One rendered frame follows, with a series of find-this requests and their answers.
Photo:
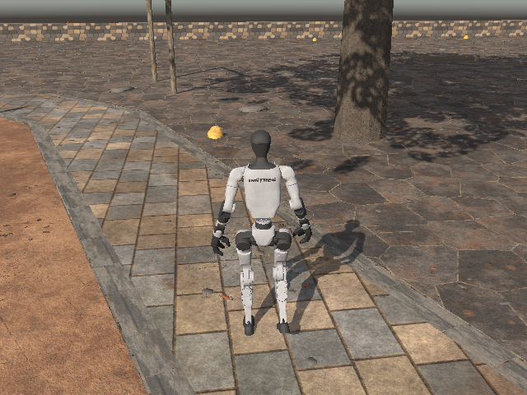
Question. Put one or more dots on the right robot forearm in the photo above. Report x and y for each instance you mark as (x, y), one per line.
(302, 216)

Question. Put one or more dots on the robot left hand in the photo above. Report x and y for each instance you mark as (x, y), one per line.
(216, 242)

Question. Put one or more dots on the right robot shin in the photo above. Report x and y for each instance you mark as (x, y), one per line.
(281, 296)

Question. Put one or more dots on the robot head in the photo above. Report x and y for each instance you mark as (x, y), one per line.
(260, 141)

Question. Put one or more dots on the left robot forearm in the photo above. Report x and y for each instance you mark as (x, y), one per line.
(222, 220)

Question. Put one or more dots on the left robot upper arm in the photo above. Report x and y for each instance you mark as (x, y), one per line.
(231, 188)

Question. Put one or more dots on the right robot upper arm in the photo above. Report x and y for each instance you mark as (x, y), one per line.
(288, 173)

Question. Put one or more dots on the robot right hand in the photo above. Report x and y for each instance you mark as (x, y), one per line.
(299, 231)

